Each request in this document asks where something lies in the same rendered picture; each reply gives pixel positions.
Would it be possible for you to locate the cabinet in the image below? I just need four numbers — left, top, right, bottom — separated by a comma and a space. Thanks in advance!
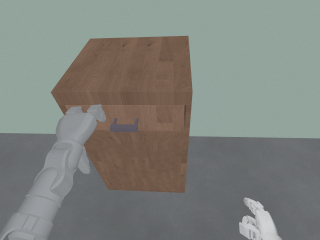
51, 36, 193, 193

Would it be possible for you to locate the left robot forearm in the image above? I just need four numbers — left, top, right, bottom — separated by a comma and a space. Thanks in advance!
0, 139, 83, 240

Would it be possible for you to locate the right robot hand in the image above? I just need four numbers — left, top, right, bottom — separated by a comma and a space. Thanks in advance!
239, 197, 278, 240

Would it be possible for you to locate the left robot hand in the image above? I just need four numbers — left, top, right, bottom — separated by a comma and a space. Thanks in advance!
55, 104, 106, 174

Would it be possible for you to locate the handle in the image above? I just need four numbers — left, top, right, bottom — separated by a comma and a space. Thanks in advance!
110, 118, 139, 132

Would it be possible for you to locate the drawer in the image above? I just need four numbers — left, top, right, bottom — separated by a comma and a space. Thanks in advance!
65, 105, 185, 131

